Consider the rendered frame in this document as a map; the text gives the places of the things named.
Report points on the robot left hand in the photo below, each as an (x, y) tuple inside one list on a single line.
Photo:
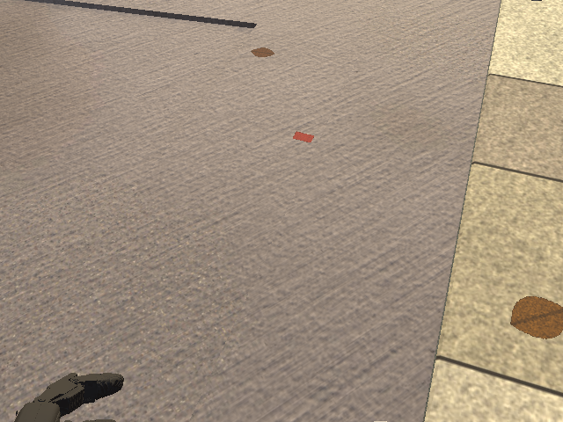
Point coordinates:
[(67, 394)]

